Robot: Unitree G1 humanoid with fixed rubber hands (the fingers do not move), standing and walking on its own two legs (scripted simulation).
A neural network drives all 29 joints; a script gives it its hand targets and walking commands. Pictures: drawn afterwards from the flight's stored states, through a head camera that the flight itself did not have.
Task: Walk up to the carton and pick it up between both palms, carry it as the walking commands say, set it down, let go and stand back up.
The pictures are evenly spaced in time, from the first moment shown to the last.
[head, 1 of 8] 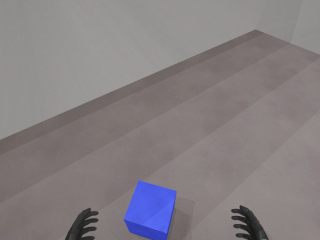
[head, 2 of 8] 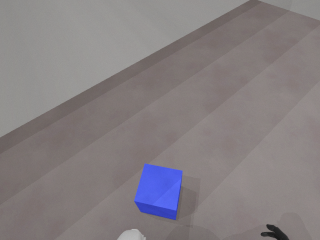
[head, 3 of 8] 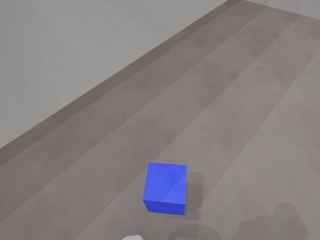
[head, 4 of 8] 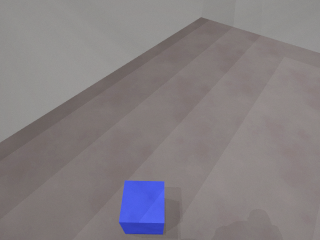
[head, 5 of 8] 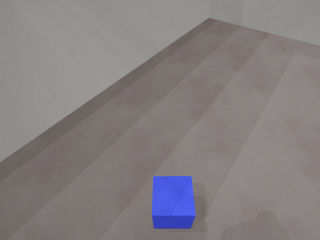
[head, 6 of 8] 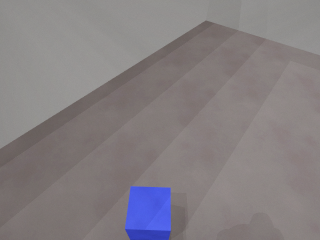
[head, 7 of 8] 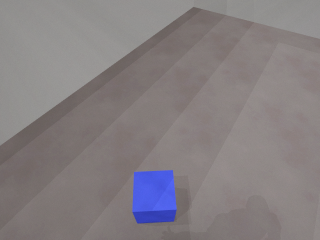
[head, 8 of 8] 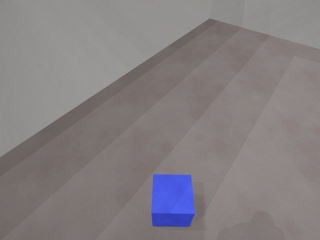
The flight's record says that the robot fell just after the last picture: no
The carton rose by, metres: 0.00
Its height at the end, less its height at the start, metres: +0.00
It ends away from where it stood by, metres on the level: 0.00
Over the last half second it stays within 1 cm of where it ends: yes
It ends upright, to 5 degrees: yes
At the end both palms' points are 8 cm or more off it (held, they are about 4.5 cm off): yes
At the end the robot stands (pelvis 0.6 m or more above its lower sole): yes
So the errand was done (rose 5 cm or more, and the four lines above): no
